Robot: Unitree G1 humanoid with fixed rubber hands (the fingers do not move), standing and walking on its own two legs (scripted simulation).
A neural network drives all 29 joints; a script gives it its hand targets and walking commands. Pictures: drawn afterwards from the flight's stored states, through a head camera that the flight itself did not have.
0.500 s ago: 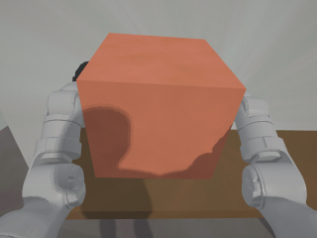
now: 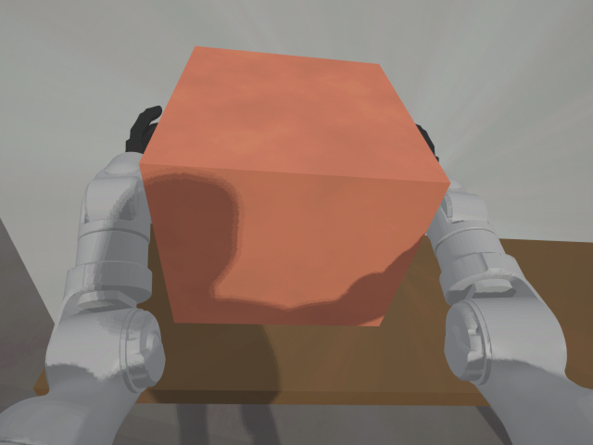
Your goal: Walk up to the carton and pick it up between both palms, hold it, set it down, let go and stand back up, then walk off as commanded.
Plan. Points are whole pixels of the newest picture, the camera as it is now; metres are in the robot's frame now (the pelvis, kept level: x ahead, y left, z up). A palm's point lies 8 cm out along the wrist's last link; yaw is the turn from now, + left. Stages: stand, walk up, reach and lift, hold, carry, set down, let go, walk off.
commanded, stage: set down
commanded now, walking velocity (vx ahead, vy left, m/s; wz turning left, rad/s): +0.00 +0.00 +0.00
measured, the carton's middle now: (285, 182) +0.40 +0.04 +0.21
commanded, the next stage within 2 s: none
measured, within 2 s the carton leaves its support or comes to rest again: neither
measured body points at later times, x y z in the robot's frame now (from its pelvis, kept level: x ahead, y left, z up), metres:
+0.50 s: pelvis +0.01 +0.00 +0.00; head -0.06 +0.00 +0.45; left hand +0.39 +0.21 +0.22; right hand +0.42 -0.16 +0.20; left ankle +0.05 +0.12 -0.74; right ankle +0.02 -0.11 -0.74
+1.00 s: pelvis +0.02 +0.00 +0.00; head -0.03 +0.00 +0.45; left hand +0.40 +0.20 +0.18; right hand +0.43 -0.17 +0.17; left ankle +0.05 +0.12 -0.74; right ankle +0.02 -0.11 -0.74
